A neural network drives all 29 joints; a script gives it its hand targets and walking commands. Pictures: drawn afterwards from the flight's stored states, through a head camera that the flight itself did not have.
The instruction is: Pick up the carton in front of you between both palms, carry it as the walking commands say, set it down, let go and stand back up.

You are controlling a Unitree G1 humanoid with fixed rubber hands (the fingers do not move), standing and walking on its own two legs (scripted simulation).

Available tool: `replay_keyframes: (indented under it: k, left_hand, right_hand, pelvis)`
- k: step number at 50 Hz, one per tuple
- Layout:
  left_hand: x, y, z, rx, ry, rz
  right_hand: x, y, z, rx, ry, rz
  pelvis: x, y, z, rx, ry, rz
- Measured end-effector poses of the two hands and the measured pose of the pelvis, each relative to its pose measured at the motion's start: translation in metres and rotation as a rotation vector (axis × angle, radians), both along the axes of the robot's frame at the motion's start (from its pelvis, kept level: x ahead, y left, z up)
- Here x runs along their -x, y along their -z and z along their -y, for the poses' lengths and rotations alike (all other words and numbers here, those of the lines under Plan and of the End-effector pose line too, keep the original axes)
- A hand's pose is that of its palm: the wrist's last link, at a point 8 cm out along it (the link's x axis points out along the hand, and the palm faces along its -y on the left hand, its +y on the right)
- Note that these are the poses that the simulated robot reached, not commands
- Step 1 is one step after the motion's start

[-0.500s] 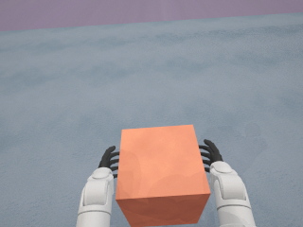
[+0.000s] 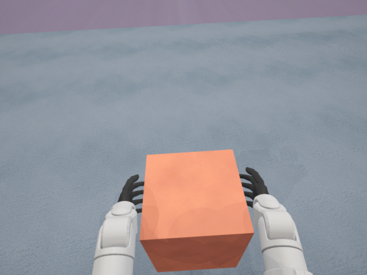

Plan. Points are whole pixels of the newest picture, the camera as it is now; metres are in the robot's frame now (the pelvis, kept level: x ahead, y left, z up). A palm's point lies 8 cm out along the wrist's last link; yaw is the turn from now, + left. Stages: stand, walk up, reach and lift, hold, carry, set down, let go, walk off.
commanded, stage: hold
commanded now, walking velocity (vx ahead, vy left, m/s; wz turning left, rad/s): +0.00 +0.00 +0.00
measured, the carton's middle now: (193, 213) +0.30 -0.01 -0.05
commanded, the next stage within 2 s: set down in 0.08 s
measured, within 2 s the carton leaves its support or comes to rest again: neither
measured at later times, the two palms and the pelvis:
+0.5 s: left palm (146, 198) +0.33 +0.11 -0.03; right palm (263, 200) +0.31 -0.18 -0.02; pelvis -0.02 +0.01 -0.03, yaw -7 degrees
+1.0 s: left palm (152, 219) +0.38 +0.12 -0.23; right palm (241, 217) +0.37 -0.18 -0.22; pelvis -0.04 -0.01 -0.15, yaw -6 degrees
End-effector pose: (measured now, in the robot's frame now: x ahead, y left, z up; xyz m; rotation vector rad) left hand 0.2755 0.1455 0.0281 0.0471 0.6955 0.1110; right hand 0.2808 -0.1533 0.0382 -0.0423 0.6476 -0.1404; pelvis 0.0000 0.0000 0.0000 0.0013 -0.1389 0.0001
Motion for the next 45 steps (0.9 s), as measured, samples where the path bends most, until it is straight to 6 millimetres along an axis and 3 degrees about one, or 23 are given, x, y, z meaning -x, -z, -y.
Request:
replay_keyframes:
  k: [10,15,22,27,37,45]
  left_hand:
    - [0.001,0.002,0.000,0.005,0.020,-0.013]
    - [-0.017,0.015,0.007,0.058,0.024,-0.030]
    - [-0.047,0.035,0.026,0.057,0.050,-0.037]
    - [-0.061,0.075,0.034,0.028,0.074,-0.064]
    - [-0.068,0.194,0.030,0.008,0.033,-0.027]
    - [-0.088,0.238,0.025,0.031,0.009,0.015]
  right_hand:
    - [0.008,0.002,0.000,-0.010,0.029,-0.013]
    - [0.002,0.012,0.007,-0.031,0.090,-0.024]
    - [-0.022,0.032,0.025,-0.043,0.119,-0.030]
    - [-0.034,0.073,0.033,-0.022,0.111,-0.059]
    - [-0.055,0.195,0.030,-0.034,0.066,-0.023]
    - [-0.076,0.241,0.025,-0.065,0.077,0.019]
  pelvis:
    - [0.011,0.002,-0.007,0.004,0.041,0.026]
    - [0.017,0.009,-0.013,0.003,0.102,0.017]
    - [0.022,0.020,-0.016,-0.005,0.115,-0.054]
    - [0.023,0.030,-0.013,-0.016,0.117,-0.185]
    - [0.034,0.077,-0.003,-0.036,0.114,-0.548]
    - [0.036,0.126,0.005,-0.038,0.105,-0.715]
